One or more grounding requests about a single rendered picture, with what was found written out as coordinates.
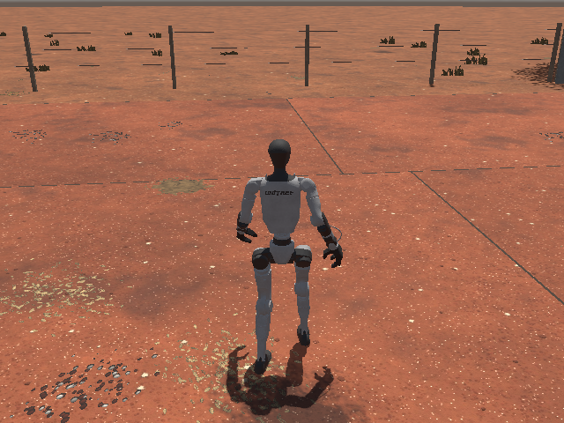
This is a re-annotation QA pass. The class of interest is right robot forearm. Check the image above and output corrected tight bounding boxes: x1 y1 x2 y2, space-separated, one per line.
317 212 338 250

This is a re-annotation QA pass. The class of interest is left robot hand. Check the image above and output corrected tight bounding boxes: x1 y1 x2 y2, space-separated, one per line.
236 228 257 243

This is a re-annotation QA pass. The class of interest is robot left upper arm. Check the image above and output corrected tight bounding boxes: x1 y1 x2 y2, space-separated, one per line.
239 177 263 224

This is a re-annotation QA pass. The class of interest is humanoid robot torso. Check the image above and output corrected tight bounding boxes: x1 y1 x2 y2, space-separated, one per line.
260 173 301 264

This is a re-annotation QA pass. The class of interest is right robot hand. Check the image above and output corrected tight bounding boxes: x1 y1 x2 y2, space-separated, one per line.
323 244 343 268

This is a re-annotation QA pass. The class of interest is robot right upper arm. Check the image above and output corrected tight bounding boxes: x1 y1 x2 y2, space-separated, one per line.
298 177 325 226

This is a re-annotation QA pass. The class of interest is left robot forearm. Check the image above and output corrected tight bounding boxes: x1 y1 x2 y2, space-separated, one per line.
236 211 249 234

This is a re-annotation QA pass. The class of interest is robot right thigh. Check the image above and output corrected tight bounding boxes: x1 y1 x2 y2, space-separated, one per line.
293 245 312 297

